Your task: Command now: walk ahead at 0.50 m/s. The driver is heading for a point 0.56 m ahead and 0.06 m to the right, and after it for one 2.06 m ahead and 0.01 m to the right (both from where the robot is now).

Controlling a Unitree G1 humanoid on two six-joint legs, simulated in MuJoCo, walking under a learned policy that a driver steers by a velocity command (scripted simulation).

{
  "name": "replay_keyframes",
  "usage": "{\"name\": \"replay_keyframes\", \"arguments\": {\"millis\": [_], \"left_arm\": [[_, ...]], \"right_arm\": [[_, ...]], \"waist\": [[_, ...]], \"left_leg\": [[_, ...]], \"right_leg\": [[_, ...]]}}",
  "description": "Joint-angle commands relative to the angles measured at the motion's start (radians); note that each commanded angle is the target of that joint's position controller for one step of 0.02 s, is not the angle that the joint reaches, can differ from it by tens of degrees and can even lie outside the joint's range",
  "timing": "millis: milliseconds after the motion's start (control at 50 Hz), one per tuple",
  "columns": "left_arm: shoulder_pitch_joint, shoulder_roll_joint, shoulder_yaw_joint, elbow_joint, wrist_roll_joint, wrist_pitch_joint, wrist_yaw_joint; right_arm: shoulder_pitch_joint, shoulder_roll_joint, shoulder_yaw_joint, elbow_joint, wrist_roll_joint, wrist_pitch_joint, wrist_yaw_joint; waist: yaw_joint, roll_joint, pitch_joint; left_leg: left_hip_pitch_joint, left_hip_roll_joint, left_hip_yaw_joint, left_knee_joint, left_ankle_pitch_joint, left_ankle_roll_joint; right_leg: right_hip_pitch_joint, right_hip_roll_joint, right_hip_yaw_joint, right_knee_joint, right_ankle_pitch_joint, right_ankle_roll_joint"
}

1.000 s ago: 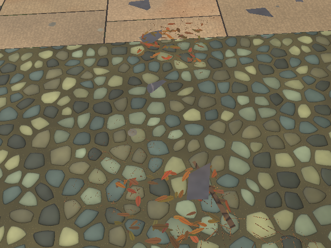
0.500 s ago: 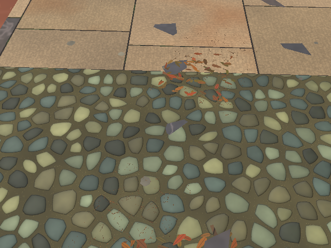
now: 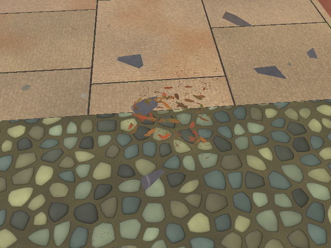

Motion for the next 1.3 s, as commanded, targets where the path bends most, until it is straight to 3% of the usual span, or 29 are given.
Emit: {"name": "replay_keyframes", "arguments": {"millis": [20,60,80,100,120,140,160,200,280,360,440,500,540,560,580,600,620,640,660,700,740,800,880,900,920,940,980,1080,1300], "left_arm": [[-0.034,0.080,0.019,-0.069,-0.001,-0.026,0.007],[0.205,0.109,0.040,0.009,0.005,-0.040,0.022],[0.385,0.166,0.060,0.059,0.027,-0.050,0.033],[0.494,0.283,0.090,0.068,0.047,-0.049,0.037],[0.426,0.261,0.087,0.064,0.007,-0.033,0.026],[0.304,0.214,0.073,0.047,-0.010,-0.029,0.023],[0.238,0.142,0.053,0.036,-0.011,-0.035,0.019],[0.209,0.080,0.033,0.056,-0.014,-0.047,0.024],[0.300,0.115,0.035,0.098,-0.015,-0.071,0.029],[0.349,0.105,0.021,0.116,-0.013,-0.071,0.031],[0.401,0.104,0.011,0.141,-0.011,-0.061,0.038],[0.400,0.100,0.007,0.156,-0.004,-0.049,0.049],[0.373,0.107,0.010,0.159,-0.007,-0.043,0.058],[0.368,0.111,0.011,0.162,-0.015,-0.041,0.058],[0.395,0.094,0.003,0.145,-0.024,-0.044,0.062],[0.572,-0.014,-0.018,0.177,-0.066,-0.029,0.060],[0.532,0.054,-0.001,0.198,-0.046,-0.002,0.066],[0.445,0.069,0.008,0.180,-0.016,0.010,0.064],[0.389,0.053,0.007,0.173,0.001,0.017,0.060],[0.377,0.022,0.001,0.181,0.007,0.037,0.054],[0.405,0.005,-0.007,0.209,0.001,0.053,0.060],[0.376,0.011,-0.011,0.221,-0.008,0.069,0.071],[0.369,0.019,-0.019,0.235,0.004,0.065,0.066],[0.367,0.033,-0.021,0.230,0.011,0.056,0.067],[0.345,0.054,-0.020,0.228,0.001,0.048,0.067],[0.333,0.037,-0.025,0.232,-0.007,0.039,0.066],[0.308,0.030,-0.029,0.230,-0.014,0.021,0.069],[0.341,0.024,-0.031,0.233,-0.015,0.013,0.072],[0.382,0.013,-0.036,0.244,-0.015,0.013,0.073]], "right_arm": [[0.031,-0.158,-0.030,-0.015,-0.007,-0.003,-0.013],[-0.005,-0.170,-0.033,-0.018,-0.004,0.004,-0.012],[-0.011,-0.150,-0.024,-0.037,0.005,0.004,-0.009],[0.088,-0.053,-0.004,-0.069,0.049,0.003,0.004],[0.064,-0.126,-0.027,-0.058,0.024,0.004,0.004],[-0.023,-0.139,-0.035,-0.082,0.014,0.007,0.005],[-0.077,-0.124,-0.030,-0.095,0.010,0.003,0.010],[-0.074,-0.092,-0.028,-0.090,-0.012,0.022,0.018],[-0.121,-0.076,-0.028,-0.107,-0.019,0.056,0.035],[-0.242,-0.067,-0.018,-0.144,-0.008,0.058,0.026],[-0.318,-0.052,-0.001,-0.155,0.004,0.053,0.013],[-0.305,-0.074,-0.002,-0.144,-0.001,0.043,-0.001],[-0.207,-0.093,-0.012,-0.104,-0.006,0.028,-0.011],[-0.128,-0.104,-0.016,-0.075,-0.013,0.011,-0.016],[-0.029,-0.173,-0.030,-0.053,-0.026,-0.004,-0.020],[-0.022,-0.196,-0.033,-0.051,-0.016,0.006,-0.019],[-0.061,-0.149,-0.020,-0.068,0.022,0.019,-0.010],[-0.134,-0.126,-0.011,-0.079,0.024,0.026,-0.010],[-0.195,-0.096,0.001,-0.086,0.016,0.034,-0.016],[-0.246,-0.071,0.014,-0.084,0.008,0.043,-0.032],[-0.233,-0.083,0.015,-0.073,-0.001,0.045,-0.032],[-0.217,-0.110,0.010,-0.060,0.003,0.051,-0.027],[-0.229,-0.118,0.001,-0.049,0.020,0.083,-0.023],[-0.215,-0.114,-0.001,-0.044,0.021,0.089,-0.021],[-0.196,-0.099,-0.003,-0.044,0.027,0.096,-0.019],[-0.191,-0.086,0.000,-0.037,0.023,0.098,-0.017],[-0.152,-0.065,0.005,-0.016,0.014,0.093,-0.014],[-0.145,-0.064,0.011,0.013,0.012,0.082,-0.014],[-0.112,-0.047,0.024,0.060,0.013,0.081,-0.023]], "waist": [[0.049,0.110,0.043],[0.154,0.091,-0.079],[0.215,0.045,-0.191],[0.191,-0.178,-0.336],[0.169,-0.118,-0.342],[0.120,-0.054,-0.175],[0.103,0.000,-0.081],[0.043,-0.024,-0.009],[0.026,-0.019,0.002],[0.036,-0.019,0.028],[0.076,-0.061,-0.008],[0.073,-0.074,-0.014],[0.030,-0.056,-0.034],[-0.009,-0.005,-0.065],[-0.014,0.074,-0.168],[0.047,0.259,-0.315],[0.032,0.173,-0.329],[0.046,0.133,-0.207],[0.065,0.100,-0.126],[0.108,0.127,-0.061],[0.112,0.126,-0.084],[0.096,0.132,-0.097],[0.104,0.105,-0.010],[0.093,0.085,0.021],[0.060,0.017,0.068],[0.053,-0.032,0.077],[0.027,-0.060,0.040],[0.039,0.013,0.028],[0.052,0.030,0.032]], "left_leg": [[0.024,0.311,-0.097,0.092,0.776,0.114],[-0.016,0.271,-0.054,0.367,0.937,0.082],[-0.195,0.229,-0.030,0.612,0.716,0.063],[-0.554,0.061,0.031,1.019,0.147,0.011],[-0.675,0.019,-0.115,1.151,-0.207,0.026],[-0.738,0.086,-0.141,1.165,-0.128,0.034],[-0.726,0.125,-0.138,1.107,-0.053,0.034],[-0.639,0.173,-0.129,0.992,0.008,0.019],[-0.667,0.191,-0.092,0.914,0.089,-0.019],[-0.684,0.175,-0.040,0.712,0.185,-0.054],[-0.586,0.116,0.003,0.515,0.281,-0.037],[-0.541,0.096,-0.012,0.439,0.224,-0.009],[-0.438,0.072,-0.019,0.325,0.218,0.018],[-0.319,0.092,-0.038,0.204,0.408,0.029],[-0.112,0.252,-0.167,0.272,0.878,0.056],[0.087,0.492,-0.395,0.320,1.261,0.253],[0.002,0.491,-0.431,0.270,1.112,0.291],[-0.122,0.445,-0.377,0.209,0.911,0.270],[-0.223,0.401,-0.337,0.154,0.726,0.230],[-0.368,0.321,-0.237,0.087,0.546,0.161],[-0.372,0.289,-0.206,0.081,0.464,0.137],[-0.381,0.286,-0.226,0.049,0.200,0.123],[-0.524,0.250,-0.234,-0.009,-0.248,0.028],[-0.531,0.232,-0.230,0.001,-0.256,-0.004],[-0.481,0.184,-0.189,0.013,-0.183,-0.023],[-0.381,0.169,-0.166,0.064,-0.078,-0.023],[-0.256,0.163,-0.149,0.133,0.057,-0.017],[-0.276,0.171,-0.153,0.133,0.092,-0.014],[-0.285,0.173,-0.150,0.147,0.151,-0.021]], "right_leg": [[0.033,0.044,-0.022,-0.063,-0.091,-0.046],[0.325,0.109,-0.052,-0.151,-0.084,-0.088],[0.596,-0.002,0.067,-0.155,-0.100,-0.131],[0.897,-0.314,0.546,-0.225,-0.206,-0.260],[0.859,-0.343,0.745,-0.341,-0.211,-0.279],[0.712,-0.306,0.572,-0.348,-0.266,-0.245],[0.573,-0.262,0.458,-0.394,-0.223,-0.215],[0.414,-0.170,0.298,-0.450,-0.123,-0.146],[0.401,-0.133,0.193,-0.491,0.023,-0.156],[0.426,-0.094,0.067,-0.430,0.510,-0.136],[0.492,-0.077,0.020,-0.368,0.637,-0.103],[0.561,-0.110,0.045,-0.289,0.656,-0.109],[0.590,-0.113,0.066,-0.169,0.664,-0.092],[0.569,-0.079,0.052,-0.054,0.569,-0.062],[0.454,-0.032,0.029,0.108,0.273,-0.028],[0.291,0.108,0.001,0.360,-0.453,0.001],[0.268,0.117,0.083,0.430,-0.623,0.006],[0.238,0.098,0.108,0.454,-0.607,0.011],[0.234,0.079,0.116,0.420,-0.551,0.017],[0.312,0.048,0.112,0.292,-0.459,0.037],[0.361,0.065,0.078,0.187,-0.439,0.050],[0.393,0.060,0.063,0.061,-0.373,0.050],[0.491,0.039,0.066,-0.172,-0.185,0.023],[0.475,-0.001,0.113,-0.236,-0.209,0.014],[0.347,-0.017,0.155,-0.266,-0.306,0.003],[0.258,-0.024,0.172,-0.309,-0.354,0.006],[0.214,-0.035,0.186,-0.361,-0.345,0.017],[0.287,-0.026,0.169,-0.343,-0.256,0.008],[0.335,-0.024,0.157,-0.330,-0.185,-0.002]]}}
